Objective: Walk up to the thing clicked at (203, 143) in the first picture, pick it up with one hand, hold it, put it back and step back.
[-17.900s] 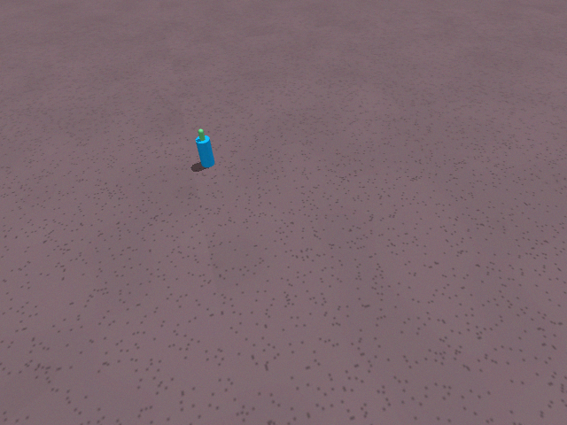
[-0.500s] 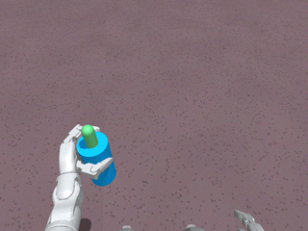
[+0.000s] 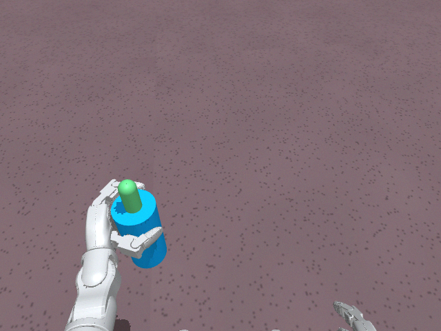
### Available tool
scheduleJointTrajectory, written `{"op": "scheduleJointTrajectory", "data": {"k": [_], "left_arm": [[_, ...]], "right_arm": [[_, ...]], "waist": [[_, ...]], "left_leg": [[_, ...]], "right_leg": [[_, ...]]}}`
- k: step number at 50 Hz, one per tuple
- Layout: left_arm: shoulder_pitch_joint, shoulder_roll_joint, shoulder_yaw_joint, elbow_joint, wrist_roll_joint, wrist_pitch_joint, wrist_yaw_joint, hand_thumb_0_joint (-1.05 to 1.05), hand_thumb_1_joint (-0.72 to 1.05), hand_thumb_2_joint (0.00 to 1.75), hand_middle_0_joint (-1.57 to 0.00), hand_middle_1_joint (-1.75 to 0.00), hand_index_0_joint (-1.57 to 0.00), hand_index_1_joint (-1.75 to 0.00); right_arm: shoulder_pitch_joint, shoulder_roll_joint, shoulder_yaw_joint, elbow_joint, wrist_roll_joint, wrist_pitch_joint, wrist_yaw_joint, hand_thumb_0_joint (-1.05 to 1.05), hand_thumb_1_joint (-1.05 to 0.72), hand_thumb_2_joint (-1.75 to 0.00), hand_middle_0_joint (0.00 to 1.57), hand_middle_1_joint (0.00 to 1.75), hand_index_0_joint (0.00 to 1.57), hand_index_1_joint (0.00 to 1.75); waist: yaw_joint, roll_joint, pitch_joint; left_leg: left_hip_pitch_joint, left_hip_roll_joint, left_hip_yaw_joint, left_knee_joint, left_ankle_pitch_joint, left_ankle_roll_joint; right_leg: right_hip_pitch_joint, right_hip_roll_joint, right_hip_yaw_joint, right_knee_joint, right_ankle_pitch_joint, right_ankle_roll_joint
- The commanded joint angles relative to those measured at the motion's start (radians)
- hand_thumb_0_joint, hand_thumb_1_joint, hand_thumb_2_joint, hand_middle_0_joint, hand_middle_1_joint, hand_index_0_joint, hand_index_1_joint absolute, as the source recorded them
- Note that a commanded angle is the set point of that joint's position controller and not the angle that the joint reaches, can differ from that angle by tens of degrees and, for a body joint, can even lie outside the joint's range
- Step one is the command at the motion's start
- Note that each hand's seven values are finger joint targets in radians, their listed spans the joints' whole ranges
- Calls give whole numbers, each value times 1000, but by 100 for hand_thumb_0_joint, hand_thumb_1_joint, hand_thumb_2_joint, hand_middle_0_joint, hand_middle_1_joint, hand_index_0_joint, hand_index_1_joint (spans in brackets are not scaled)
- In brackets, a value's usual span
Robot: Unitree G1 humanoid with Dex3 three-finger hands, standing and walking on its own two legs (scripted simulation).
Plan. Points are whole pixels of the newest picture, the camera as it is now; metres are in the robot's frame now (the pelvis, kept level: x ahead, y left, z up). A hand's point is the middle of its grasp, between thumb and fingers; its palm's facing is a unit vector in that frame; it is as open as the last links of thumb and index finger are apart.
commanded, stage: hold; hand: left
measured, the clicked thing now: (139, 222) +0.32 +0.17 +0.00
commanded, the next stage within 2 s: none
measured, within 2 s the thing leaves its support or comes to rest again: neither
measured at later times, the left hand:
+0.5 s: hand (138, 220) +0.32 +0.17 +0.02, palm faces +0.17 -0.99 -0.03, open 10.7 cm
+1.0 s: hand (136, 221) +0.31 +0.17 +0.03, palm faces +0.17 -0.98 -0.03, open 10.7 cm
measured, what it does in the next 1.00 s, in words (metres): stands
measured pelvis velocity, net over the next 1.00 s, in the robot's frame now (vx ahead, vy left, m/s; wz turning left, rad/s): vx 0.00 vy -0.01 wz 0.01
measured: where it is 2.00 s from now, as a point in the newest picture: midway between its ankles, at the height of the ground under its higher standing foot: outside the picture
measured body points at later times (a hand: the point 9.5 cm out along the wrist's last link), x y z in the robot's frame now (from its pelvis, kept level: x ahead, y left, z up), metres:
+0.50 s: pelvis -0.01 +0.00 +0.00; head +0.04 +0.00 +0.45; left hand +0.30 +0.22 +0.03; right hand +0.12 -0.25 -0.11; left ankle +0.00 +0.12 -0.70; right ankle +0.01 -0.14 -0.70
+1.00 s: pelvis +0.00 -0.01 +0.00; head +0.04 +0.00 +0.45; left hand +0.30 +0.22 +0.03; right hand +0.12 -0.25 -0.11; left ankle +0.00 +0.12 -0.70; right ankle +0.01 -0.14 -0.70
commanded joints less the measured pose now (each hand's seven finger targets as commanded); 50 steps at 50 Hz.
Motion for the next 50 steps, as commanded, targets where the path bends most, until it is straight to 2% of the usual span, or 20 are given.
{"op": "scheduleJointTrajectory", "data": {"k": [1, 5, 7, 8, 10, 13, 17, 19, 20, 27, 30, 32, 34, 39, 41, 42, 44, 45, 46, 50], "left_arm": [[-398, 133, 64, -392, -36, -146, -4, 0, 2, 123, -121, -138, -123, -139], [-391, 121, 49, -366, -34, -137, -6, 0, 4, 123, -122, -139, -123, -140], [-407, 146, 76, -396, -36, -141, -4, 0, 6, 124, -122, -139, -123, -140], [-369, 96, 26, -339, -32, -132, -15, 0, 7, 123, -121, -138, -123, -139], [-424, 160, 89, -358, -32, -143, -8, 0, 8, 124, -121, -138, -122, -139], [-396, 120, 40, -373, -29, -146, -14, 0, 10, 124, -122, -139, -124, -140], [-436, 143, 68, -382, -36, -155, -10, 0, 8, 122, -120, -136, -121, -137], [-416, 115, 34, -397, -29, -149, -6, 0, 7, 122, -121, -137, -122, -137], [-428, 154, 79, -414, -31, -153, 2, 0, 7, 122, -120, -136, -122, -137], [-403, 118, 53, -363, -30, -140, 3, 0, 8, 121, -119, -135, -120, -136], [-468, 183, 99, -434, -30, -156, 2, 0, 9, 123, -120, -136, -122, -137], [-395, 118, 52, -337, -32, -142, -9, 0, 9, 122, -121, -137, -122, -138], [-459, 160, 81, -407, -32, -155, -7, 0, 10, 123, -120, -136, -121, -137], [-393, 123, 57, -339, -37, -155, -17, 0, 12, 124, -120, -137, -122, -138], [-432, 170, 84, -419, -33, -165, -13, 0, 11, 124, -120, -137, -122, -138], [-403, 132, 50, -378, -32, -158, -18, 0, 10, 123, -121, -137, -122, -138], [-412, 155, 76, -404, -33, -156, -9, 0, 8, 123, -121, -137, -122, -138], [-377, 105, 37, -347, -37, -146, -14, 0, 9, 123, -119, -136, -121, -137], [-443, 141, 64, -427, -41, -156, -8, 0, 8, 123, -119, -136, -120, -137], [-448, 171, 85, -410, -33, -155, -11, 0, 9, 124, -118, -136, -120, -137]], "right_arm": [[-11, -139, -50, -117, 1, -46, -15, 0, -90, -90, 20, 30, 20, 30], [-19, -134, -48, -114, 2, -50, -18, 0, -90, -90, 20, 30, 20, 30], [-21, -133, -49, -109, 2, -49, -19, 0, -90, -90, 20, 30, 20, 30], [-24, -129, -44, -116, 0, -50, -20, 0, -90, -90, 20, 30, 20, 30], [-22, -138, -52, -101, 0, -53, -17, 0, -90, -90, 20, 30, 20, 30], [-18, -134, -49, -104, -2, -53, -16, 0, -90, -90, 20, 30, 20, 30], [-28, -140, -54, -107, 2, -59, -15, 0, -90, -90, 20, 30, 20, 30], [-19, -133, -50, -112, -2, -60, -12, 0, -90, -90, 20, 30, 20, 30], [-24, -139, -55, -110, 3, -61, -14, 0, -90, -90, 20, 30, 20, 30], [-15, -136, -49, -104, 1, -59, -16, 0, -90, -90, 20, 30, 20, 30], [-22, -132, -50, -95, 0, -60, -21, 0, -89, -90, 20, 30, 20, 30], [-22, -132, -48, -96, -1, -61, -21, 0, -90, -90, 20, 30, 20, 30], [-26, -135, -54, -91, 0, -63, -20, 0, -89, -90, 20, 30, 20, 30], [-31, -140, -58, -99, 3, -68, -13, 0, -90, -90, 20, 30, 20, 30], [-16, -139, -59, -98, 3, -63, -16, 0, -89, -90, 20, 30, 20, 30], [-21, -137, -53, -105, 3, -65, -13, 0, -89, -90, 20, 30, 20, 30], [-12, -138, -56, -93, 3, -66, -14, 0, -90, -90, 20, 30, 20, 30], [-18, -136, -52, -99, 4, -65, -15, 0, -89, -90, 20, 30, 20, 30], [-18, -142, -56, -101, 3, -68, -14, 0, -89, -90, 20, 30, 20, 30], [-12, -142, -57, -94, 1, -65, -16, 0, -89, -90, 20, 30, 20, 30]], "waist": [[-3, 63, -374], [-12, 51, -342], [-3, 66, -353], [-15, 31, -335], [-2, 66, -341], [-9, 67, -349], [-2, 67, -363], [-10, 71, -376], [2, 70, -361], [-8, 49, -351], [5, 67, -361], [-14, 32, -312], [-2, 69, -347], [-6, 44, -337], [-1, 69, -394], [-5, 52, -355], [-1, 71, -371], [-14, 35, -347], [-9, 59, -366], [-5, 74, -364]], "left_leg": [[197, -33, -15, -135, 360, -2], [183, -39, -7, -148, 308, 4], [188, -40, -5, -150, 302, 3], [176, -41, -3, -149, 292, 6], [179, -42, -4, -152, 296, 4], [199, -41, -5, -153, 306, 1], [203, -43, -3, -150, 316, 4], [207, -41, -6, -146, 338, 1], [199, -43, -4, -154, 308, 2], [204, -36, -12, -157, 340, 1], [188, -47, 3, -154, 292, 8], [178, -47, 4, -160, 269, 10], [196, -46, 1, -163, 271, 6], [188, -45, -1, -156, 292, 6], [211, -46, -1, -151, 321, 5], [206, -43, -4, -156, 318, 3], [209, -44, -3, -154, 318, 2], [205, -40, -5, -154, 325, 4], [208, -41, -5, -157, 323, 3], [208, -42, -6, -150, 342, 4]], "right_leg": [[161, 46, -13, -79, 339, -38], [163, 43, -7, -99, 309, -34], [167, 40, -6, -104, 306, -33], [170, 40, -7, -112, 301, -31], [163, 37, -4, -107, 302, -33], [164, 38, -7, -105, 307, -34], [174, 34, -2, -108, 320, -33], [174, 38, -6, -102, 335, -34], [178, 36, -5, -108, 310, -33], [173, 40, -11, -105, 331, -36], [190, 29, 5, -122, 312, -26], [173, 31, 3, -129, 293, -25], [171, 31, 2, -124, 291, -30], [174, 32, -3, -118, 305, -29], [194, 31, 0, -113, 332, -29], [183, 36, -5, -113, 322, -31], [180, 35, -2, -116, 324, -32], [174, 38, -7, -116, 329, -30], [181, 36, -5, -114, 330, -32], [178, 35, -2, -110, 346, -31]]}}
